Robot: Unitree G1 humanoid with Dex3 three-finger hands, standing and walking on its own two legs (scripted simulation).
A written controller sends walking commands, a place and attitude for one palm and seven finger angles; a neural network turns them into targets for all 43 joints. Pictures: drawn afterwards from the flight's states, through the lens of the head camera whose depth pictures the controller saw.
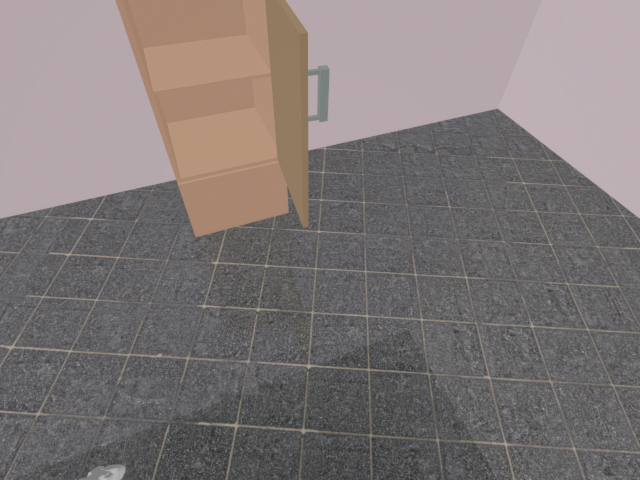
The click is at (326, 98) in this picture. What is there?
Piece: cupboard door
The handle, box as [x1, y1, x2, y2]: [308, 65, 329, 121]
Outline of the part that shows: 326,65 318,66 317,69 308,70 308,75 318,75 317,114 308,116 308,121 318,119 319,121 327,120 329,69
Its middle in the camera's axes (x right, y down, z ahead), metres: -0.02 -0.35 +0.96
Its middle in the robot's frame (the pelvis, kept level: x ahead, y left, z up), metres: +0.96 +0.07 -0.02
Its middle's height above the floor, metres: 0.75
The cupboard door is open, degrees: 85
